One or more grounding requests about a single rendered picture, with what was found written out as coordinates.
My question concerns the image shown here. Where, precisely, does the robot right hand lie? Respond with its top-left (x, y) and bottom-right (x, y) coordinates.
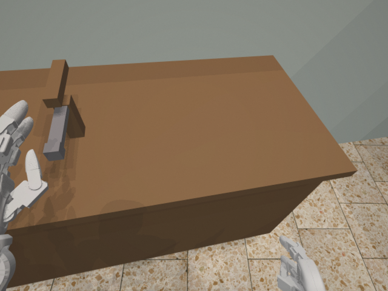
top-left (277, 235), bottom-right (326, 291)

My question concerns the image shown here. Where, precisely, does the tap lever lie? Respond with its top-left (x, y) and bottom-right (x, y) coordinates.
top-left (43, 106), bottom-right (70, 161)

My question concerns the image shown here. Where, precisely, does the robot left hand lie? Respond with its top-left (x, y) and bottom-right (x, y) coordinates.
top-left (0, 100), bottom-right (49, 235)

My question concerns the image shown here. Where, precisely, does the counter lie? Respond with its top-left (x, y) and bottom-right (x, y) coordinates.
top-left (0, 55), bottom-right (357, 289)

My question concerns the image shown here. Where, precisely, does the left robot forearm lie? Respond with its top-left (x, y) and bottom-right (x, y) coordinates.
top-left (0, 234), bottom-right (16, 291)

